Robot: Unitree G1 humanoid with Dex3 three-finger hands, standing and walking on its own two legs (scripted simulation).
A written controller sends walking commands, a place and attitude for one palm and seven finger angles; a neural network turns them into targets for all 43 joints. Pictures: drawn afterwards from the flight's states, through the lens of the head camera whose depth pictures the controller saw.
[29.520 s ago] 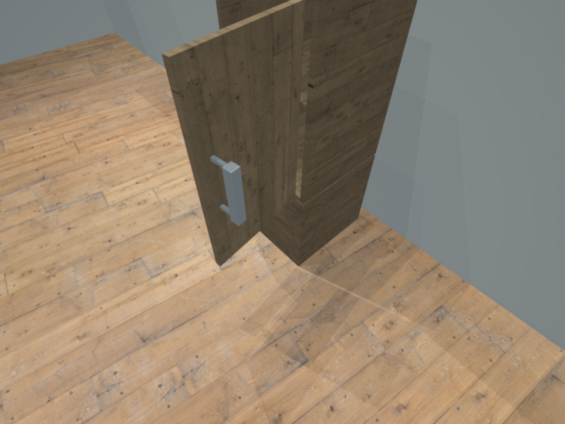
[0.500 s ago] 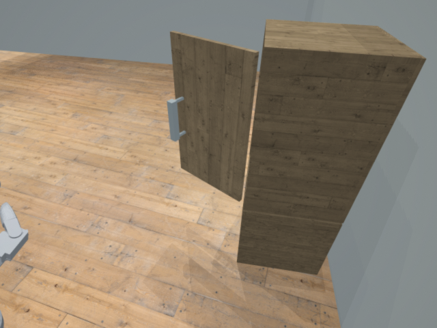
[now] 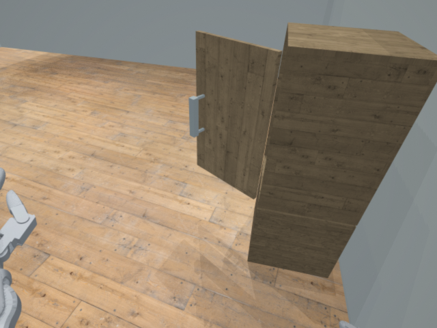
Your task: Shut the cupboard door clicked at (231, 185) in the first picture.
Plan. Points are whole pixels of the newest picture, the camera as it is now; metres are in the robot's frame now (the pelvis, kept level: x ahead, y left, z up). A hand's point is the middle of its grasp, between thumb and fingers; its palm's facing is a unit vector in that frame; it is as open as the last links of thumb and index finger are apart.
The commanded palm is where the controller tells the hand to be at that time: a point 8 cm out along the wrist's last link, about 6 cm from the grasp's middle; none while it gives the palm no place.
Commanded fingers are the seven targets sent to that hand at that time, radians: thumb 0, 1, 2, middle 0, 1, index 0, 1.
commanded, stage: stop stepping back and stand still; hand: left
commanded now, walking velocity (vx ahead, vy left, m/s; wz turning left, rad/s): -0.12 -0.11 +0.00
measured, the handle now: (198, 115) +0.92 +0.15 -0.02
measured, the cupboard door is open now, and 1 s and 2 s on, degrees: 60 60 60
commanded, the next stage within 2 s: let the arm hang, fingers relaxed in 1.26 s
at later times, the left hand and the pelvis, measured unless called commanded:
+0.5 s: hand (33, 234) +0.19 +0.30 +0.15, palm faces +0.52 -0.77 -0.38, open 7.4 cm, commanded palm +0.13 +0.32 +0.21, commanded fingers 0.00 0.90 0.90 -0.20 -0.30 -0.20 -0.30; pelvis -0.01 +0.02 +0.03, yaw -1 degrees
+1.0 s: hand out of the picture +0.14 +0.32 +0.16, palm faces +0.43 -0.83 -0.36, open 7.4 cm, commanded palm +0.09 +0.35 +0.21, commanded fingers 0.00 0.90 0.90 -0.20 -0.30 -0.20 -0.30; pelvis -0.06 +0.06 +0.04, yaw -1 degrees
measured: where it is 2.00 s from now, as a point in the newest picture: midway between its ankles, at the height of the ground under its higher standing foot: outside the picture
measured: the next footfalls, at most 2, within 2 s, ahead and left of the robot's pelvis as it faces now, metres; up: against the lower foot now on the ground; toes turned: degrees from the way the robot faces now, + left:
right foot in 0.14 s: -0.03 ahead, -0.07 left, +0.00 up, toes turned -4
left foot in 0.42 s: +0.02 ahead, +0.16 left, +0.00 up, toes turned +3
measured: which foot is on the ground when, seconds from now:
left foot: down 0.00-0.16, up 0.18-0.40, down 0.42-1.00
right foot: down 0.00-0.00, up 0.02-0.12, down 0.14-1.00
